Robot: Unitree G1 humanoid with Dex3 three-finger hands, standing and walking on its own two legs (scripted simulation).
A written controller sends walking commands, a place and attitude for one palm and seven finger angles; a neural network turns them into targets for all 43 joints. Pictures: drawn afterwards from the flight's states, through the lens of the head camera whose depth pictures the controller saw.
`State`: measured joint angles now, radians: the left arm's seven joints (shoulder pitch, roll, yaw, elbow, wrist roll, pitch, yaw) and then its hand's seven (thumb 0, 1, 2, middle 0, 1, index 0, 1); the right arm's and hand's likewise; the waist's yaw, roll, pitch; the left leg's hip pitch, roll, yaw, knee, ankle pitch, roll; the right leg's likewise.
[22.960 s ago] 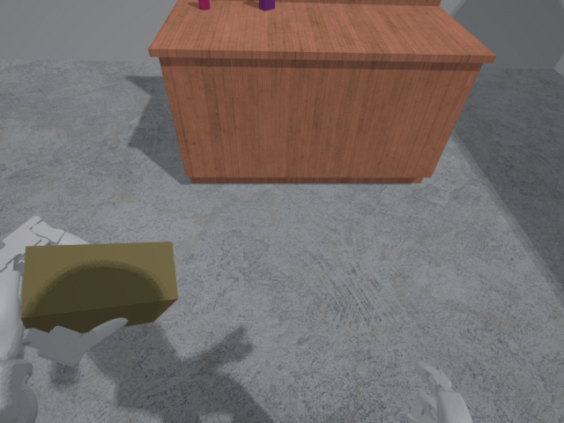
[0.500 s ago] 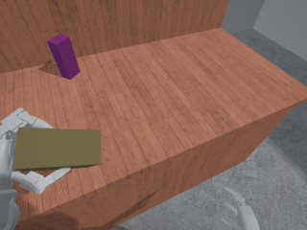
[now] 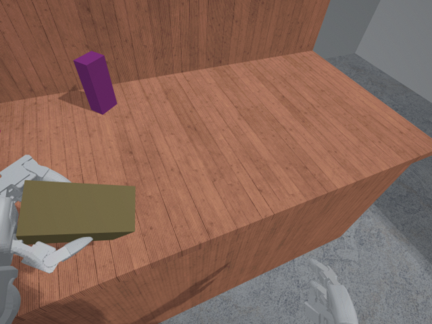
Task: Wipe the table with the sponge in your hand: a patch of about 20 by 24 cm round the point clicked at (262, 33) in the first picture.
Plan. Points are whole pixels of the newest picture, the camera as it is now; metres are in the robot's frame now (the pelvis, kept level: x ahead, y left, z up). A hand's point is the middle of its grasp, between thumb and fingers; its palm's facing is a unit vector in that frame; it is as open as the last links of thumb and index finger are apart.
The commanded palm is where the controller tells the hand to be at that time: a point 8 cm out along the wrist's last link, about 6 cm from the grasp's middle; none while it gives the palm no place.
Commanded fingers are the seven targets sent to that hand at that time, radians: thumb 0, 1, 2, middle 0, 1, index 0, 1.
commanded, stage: look again from close up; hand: left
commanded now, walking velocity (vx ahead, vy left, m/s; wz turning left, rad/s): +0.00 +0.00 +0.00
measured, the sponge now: (93, 215) +0.23 +0.21 +0.13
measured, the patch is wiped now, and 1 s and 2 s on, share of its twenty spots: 0.00 0.00 0.00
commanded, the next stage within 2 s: come to a stop and stand still in 0.22 s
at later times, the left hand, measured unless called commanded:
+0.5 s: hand (21, 189) +0.23 +0.29 +0.18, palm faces +0.47 -0.79 -0.38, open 10.2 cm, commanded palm +0.15 +0.28 +0.17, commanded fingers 0.00 0.10 1.30 -1.20 -1.60 -1.20 -1.60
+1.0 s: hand (55, 200) +0.23 +0.25 +0.16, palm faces +0.35 -0.87 -0.34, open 10.2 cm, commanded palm +0.17 +0.29 +0.17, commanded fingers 0.00 0.10 1.30 -1.20 -1.60 -1.20 -1.60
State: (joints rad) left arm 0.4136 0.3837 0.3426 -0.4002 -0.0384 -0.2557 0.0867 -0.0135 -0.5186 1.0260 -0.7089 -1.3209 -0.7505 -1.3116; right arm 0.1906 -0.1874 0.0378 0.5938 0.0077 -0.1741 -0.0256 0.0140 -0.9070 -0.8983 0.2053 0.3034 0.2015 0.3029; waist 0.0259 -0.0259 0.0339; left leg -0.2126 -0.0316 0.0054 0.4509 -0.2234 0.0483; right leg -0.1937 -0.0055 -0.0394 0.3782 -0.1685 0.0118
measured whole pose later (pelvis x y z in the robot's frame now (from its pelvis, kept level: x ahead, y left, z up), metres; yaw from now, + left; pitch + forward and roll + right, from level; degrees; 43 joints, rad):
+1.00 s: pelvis +0.01 +0.01 +0.00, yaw +0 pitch +0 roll -1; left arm 0.39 0.36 0.33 -0.46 -0.04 -0.27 0.09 -0.01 -0.52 1.03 -0.71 -1.32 -0.75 -1.31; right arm 0.16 -0.19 0.03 0.59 0.01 -0.18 -0.01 0.01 -0.91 -0.90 0.20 0.30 0.20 0.30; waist 0.03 -0.03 0.05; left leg -0.22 -0.05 0.01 0.47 -0.25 0.06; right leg -0.20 -0.02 -0.03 0.40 -0.19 0.03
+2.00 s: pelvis -0.01 +0.00 +0.00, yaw -1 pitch +0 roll -1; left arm 0.19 0.45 0.49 -0.36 -0.05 -0.25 0.09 -0.01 -0.52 1.03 -0.71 -1.32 -0.75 -1.31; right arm 0.18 -0.22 0.01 0.58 0.02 -0.15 0.02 0.01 -0.91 -0.90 0.20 0.30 0.20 0.30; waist 0.04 0.00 0.10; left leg -0.27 -0.03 0.02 0.50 -0.24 0.05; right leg -0.26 0.00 -0.02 0.44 -0.18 0.01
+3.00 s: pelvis +0.00 +0.01 +0.00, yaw +0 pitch -1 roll -1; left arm 0.41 0.38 0.34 -0.39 -0.03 -0.23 0.07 -0.01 -0.51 1.03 -0.71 -1.32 -0.75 -1.31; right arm 0.23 -0.20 0.05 0.59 0.01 -0.13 -0.03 0.01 -0.91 -0.90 0.21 0.30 0.20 0.30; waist 0.03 -0.02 0.03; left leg -0.21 -0.04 0.02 0.44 -0.22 0.06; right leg -0.20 -0.02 -0.02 0.37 -0.16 0.03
